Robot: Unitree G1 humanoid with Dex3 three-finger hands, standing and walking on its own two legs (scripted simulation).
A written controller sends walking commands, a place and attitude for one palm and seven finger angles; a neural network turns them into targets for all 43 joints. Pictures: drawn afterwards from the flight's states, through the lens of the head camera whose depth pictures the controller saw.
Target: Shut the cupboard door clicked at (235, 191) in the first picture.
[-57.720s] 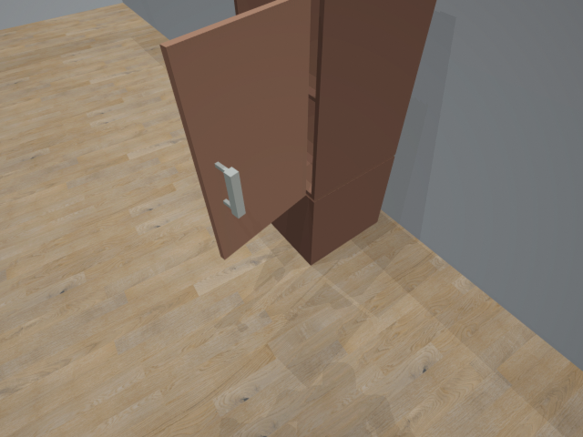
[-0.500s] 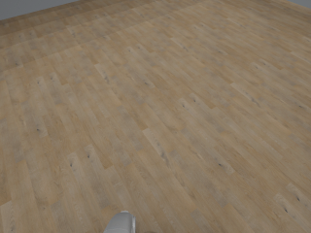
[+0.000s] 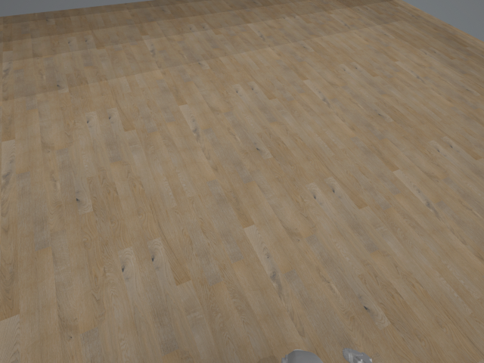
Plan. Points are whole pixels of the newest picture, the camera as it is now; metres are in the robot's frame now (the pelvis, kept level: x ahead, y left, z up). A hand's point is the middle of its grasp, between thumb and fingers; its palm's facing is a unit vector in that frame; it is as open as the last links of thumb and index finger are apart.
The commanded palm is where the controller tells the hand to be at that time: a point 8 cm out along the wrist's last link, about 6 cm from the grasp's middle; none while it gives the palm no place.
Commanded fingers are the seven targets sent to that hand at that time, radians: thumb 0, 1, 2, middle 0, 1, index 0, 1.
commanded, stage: turn to face it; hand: left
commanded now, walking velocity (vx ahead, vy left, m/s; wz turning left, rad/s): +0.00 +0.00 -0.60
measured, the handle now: out of the picture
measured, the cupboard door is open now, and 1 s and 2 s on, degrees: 25 25 25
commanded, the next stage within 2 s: none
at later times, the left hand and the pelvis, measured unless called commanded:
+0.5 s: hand (187, 334) +0.19 +0.11 -0.17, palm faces -0.34 -0.92 -0.19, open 7.4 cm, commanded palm none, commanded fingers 0.00 0.90 0.90 -0.20 -0.30 -0.20 -0.30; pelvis +0.02 -0.03 +0.00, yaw -19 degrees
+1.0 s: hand (202, 340) +0.19 +0.08 -0.19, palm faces -0.51 -0.84 -0.18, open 7.4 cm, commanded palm none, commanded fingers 0.00 0.90 0.90 -0.20 -0.30 -0.20 -0.30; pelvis +0.03 -0.05 -0.01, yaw -35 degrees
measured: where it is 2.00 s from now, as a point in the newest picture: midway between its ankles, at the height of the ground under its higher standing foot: outside the picture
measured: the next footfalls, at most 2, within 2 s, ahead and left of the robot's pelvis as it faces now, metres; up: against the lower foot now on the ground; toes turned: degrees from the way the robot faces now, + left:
right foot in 0.58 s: -0.02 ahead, -0.17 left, +0.00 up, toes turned -28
left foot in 1.00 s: +0.14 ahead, +0.02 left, +0.00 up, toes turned -34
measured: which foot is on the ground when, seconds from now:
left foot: down 0.00-0.58, up 0.60-0.98, down 1.00-1.00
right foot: up 0.00-0.56, down 0.58-1.00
